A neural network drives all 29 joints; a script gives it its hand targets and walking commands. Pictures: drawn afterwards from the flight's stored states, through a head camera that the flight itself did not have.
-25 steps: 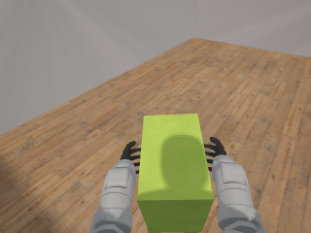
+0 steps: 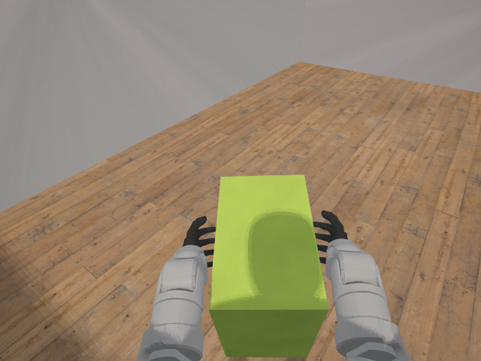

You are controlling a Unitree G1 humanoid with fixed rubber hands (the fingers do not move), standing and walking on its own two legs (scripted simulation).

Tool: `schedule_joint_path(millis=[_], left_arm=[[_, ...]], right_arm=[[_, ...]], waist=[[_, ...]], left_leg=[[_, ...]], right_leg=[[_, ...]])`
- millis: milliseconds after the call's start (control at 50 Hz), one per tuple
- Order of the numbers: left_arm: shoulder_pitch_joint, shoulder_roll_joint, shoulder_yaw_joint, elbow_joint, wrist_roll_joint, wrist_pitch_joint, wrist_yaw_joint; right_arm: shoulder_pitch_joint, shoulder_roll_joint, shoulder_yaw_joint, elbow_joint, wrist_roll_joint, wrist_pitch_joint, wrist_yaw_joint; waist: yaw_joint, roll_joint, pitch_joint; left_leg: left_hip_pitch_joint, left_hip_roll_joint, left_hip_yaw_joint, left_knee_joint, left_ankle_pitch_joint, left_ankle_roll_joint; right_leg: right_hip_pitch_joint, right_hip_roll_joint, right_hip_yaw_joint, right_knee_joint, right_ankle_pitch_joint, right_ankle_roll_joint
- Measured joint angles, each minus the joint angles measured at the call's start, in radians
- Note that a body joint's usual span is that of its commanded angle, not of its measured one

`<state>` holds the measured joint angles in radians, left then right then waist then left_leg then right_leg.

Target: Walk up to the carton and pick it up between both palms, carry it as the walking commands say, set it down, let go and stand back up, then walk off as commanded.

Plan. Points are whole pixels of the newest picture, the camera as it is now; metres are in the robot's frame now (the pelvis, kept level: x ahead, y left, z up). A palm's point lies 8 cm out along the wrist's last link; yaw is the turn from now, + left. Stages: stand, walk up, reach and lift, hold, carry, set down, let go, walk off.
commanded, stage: reach and lift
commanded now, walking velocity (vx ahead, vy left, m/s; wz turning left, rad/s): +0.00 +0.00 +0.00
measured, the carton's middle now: (264, 267) +0.34 -0.01 -0.01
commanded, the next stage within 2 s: hold in 0.08 s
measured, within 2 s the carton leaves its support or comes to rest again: neither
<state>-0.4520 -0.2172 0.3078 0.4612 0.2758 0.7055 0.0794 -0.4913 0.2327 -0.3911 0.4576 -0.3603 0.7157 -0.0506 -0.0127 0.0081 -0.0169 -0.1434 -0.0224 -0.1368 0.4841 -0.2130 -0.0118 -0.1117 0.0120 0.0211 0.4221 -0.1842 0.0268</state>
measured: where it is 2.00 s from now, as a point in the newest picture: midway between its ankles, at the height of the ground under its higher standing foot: outside the picture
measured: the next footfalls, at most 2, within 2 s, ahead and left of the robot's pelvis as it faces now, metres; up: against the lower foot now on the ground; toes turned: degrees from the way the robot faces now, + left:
left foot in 1.40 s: +0.18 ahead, +0.01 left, +0.00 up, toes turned -4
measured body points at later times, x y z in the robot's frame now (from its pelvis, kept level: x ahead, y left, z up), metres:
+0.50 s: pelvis -0.01 +0.00 +0.00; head -0.07 +0.01 +0.44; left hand +0.32 +0.12 +0.06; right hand +0.32 -0.14 +0.07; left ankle +0.04 +0.13 -0.74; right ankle +0.04 -0.13 -0.74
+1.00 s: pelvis +0.00 -0.02 +0.00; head -0.05 -0.02 +0.45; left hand +0.34 +0.07 +0.08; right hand +0.32 -0.18 +0.07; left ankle +0.04 +0.13 -0.74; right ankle +0.01 -0.13 -0.73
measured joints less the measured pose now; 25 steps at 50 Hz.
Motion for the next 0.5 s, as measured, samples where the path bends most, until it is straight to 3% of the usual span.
schedule_joint_path(millis=[500], left_arm=[[0.004, 0.002, 0.0, -0.003, 0.0, 0.009, -0.006]], right_arm=[[0.007, -0.003, 0.001, -0.001, 0.001, 0.001, 0.014]], waist=[[0.0, -0.005, 0.007]], left_leg=[[0.014, 0.0, 0.0, -0.004, 0.011, -0.001]], right_leg=[[0.012, 0.0, 0.0, 0.0, 0.008, -0.002]])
